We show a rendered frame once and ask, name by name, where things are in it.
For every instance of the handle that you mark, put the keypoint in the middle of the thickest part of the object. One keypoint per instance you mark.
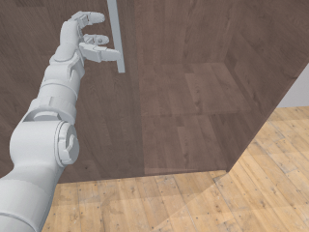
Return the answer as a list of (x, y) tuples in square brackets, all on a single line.
[(116, 33)]

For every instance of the robot left upper arm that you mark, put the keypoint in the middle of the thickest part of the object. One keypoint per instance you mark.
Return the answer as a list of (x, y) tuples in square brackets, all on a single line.
[(40, 151)]

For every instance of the left robot hand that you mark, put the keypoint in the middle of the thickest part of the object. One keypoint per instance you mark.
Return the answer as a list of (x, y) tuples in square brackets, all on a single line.
[(88, 44)]

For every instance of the left robot forearm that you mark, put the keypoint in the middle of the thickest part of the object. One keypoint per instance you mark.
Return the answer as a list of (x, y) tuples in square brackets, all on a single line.
[(59, 90)]

